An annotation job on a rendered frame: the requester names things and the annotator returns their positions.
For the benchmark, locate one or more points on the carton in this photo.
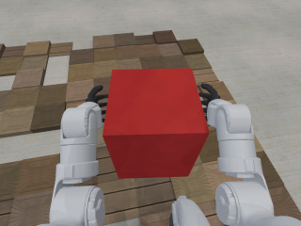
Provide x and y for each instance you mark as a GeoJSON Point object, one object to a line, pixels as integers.
{"type": "Point", "coordinates": [154, 125]}

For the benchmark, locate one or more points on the robot right hand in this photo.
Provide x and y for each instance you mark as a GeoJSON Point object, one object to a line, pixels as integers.
{"type": "Point", "coordinates": [212, 96]}

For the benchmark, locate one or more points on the robot left hand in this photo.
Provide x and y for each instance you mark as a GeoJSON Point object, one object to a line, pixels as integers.
{"type": "Point", "coordinates": [94, 99]}

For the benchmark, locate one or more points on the right robot thigh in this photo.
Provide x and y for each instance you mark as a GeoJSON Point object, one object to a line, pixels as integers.
{"type": "Point", "coordinates": [186, 213]}

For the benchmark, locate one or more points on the right robot upper arm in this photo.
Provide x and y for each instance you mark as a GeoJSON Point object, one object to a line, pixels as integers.
{"type": "Point", "coordinates": [247, 203]}

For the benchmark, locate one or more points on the robot left forearm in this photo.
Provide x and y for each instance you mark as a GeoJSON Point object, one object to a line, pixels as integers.
{"type": "Point", "coordinates": [78, 152]}

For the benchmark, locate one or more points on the robot right forearm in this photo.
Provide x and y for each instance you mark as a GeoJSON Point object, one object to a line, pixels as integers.
{"type": "Point", "coordinates": [237, 150]}

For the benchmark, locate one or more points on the left robot upper arm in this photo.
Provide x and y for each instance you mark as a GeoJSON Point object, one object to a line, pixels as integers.
{"type": "Point", "coordinates": [77, 206]}

